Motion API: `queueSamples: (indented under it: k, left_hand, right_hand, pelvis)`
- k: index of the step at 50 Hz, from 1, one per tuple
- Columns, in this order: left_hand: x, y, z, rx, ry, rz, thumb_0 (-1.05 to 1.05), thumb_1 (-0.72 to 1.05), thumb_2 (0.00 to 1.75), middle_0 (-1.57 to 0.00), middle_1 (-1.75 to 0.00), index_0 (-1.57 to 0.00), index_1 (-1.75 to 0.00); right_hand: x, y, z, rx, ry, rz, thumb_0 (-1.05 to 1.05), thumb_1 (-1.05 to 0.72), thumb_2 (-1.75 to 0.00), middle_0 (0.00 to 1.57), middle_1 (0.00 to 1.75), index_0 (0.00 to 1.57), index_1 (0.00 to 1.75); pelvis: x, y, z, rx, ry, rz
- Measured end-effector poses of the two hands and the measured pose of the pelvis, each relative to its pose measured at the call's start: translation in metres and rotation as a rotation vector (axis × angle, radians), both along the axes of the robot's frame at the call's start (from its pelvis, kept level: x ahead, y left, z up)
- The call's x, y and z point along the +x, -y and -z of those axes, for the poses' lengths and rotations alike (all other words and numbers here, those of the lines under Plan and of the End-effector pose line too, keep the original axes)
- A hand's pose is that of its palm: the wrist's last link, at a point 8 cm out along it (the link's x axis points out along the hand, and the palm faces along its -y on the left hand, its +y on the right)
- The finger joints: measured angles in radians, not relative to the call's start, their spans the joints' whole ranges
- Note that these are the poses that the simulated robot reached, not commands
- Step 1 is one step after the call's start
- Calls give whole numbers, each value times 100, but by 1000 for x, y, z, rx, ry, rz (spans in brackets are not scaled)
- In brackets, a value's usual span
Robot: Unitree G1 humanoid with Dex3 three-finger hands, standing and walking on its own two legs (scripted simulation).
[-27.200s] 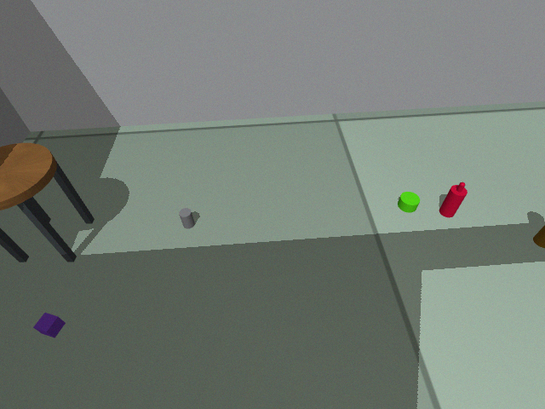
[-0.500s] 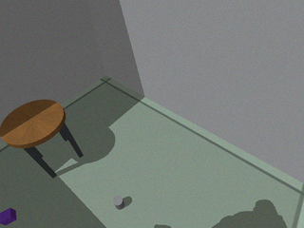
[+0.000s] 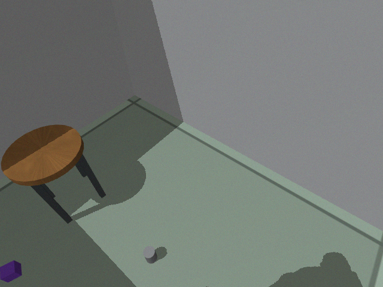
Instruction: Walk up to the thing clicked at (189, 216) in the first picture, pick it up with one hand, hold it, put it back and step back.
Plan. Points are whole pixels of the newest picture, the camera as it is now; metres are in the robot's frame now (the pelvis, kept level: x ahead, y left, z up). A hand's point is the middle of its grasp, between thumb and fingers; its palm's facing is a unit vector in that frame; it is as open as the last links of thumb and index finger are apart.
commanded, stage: stand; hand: left
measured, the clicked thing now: (150, 254) +0.42 +0.24 -0.74
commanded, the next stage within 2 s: rise first in 1.98 s
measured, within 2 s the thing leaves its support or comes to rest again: neither
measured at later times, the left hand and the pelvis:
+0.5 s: hand out of the picture +0.07 +0.26 -0.16, palm faces -0.03 -0.94 -0.34, open 7.4 cm; pelvis +0.00 +0.00 +0.00, yaw +0 degrees
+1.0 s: hand out of the picture +0.07 +0.26 -0.16, palm faces -0.03 -0.94 -0.35, open 7.4 cm; pelvis +0.00 +0.00 +0.00, yaw +0 degrees
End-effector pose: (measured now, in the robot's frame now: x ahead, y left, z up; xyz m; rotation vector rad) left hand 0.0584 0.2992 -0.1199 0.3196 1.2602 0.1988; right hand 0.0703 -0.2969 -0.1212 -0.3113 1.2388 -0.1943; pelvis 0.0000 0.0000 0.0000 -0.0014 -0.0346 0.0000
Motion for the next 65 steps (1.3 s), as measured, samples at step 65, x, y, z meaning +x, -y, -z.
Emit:
queueSamples:
  k: [65]
  left_hand:
    - [4, -4, 1, 0, 2, 2, 1, 90, 90, -20, -30, -20, -30]
  right_hand:
    - [3, -4, -1, -2, -4, -4, 1, -91, -90, 20, 29, 20, 30]
  pelvis:
    - [5, -4, 0, 0, -2, -3]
